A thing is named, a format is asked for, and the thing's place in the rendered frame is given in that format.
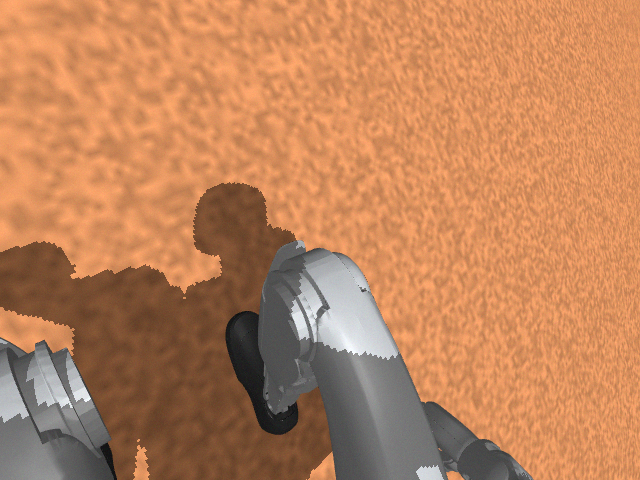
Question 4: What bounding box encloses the right robot hand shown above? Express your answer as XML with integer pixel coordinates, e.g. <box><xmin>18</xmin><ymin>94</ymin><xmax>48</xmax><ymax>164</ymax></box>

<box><xmin>422</xmin><ymin>401</ymin><xmax>479</xmax><ymax>472</ymax></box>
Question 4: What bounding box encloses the left robot foot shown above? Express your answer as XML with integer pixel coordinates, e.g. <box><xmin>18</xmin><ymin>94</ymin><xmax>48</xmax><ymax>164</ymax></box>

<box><xmin>100</xmin><ymin>443</ymin><xmax>117</xmax><ymax>480</ymax></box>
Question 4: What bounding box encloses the right robot foot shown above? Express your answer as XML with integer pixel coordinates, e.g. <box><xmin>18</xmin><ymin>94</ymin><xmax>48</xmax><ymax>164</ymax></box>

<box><xmin>225</xmin><ymin>311</ymin><xmax>298</xmax><ymax>435</ymax></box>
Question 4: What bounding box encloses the right robot arm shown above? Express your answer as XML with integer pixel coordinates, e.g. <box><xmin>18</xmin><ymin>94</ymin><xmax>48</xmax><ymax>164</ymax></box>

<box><xmin>457</xmin><ymin>439</ymin><xmax>534</xmax><ymax>480</ymax></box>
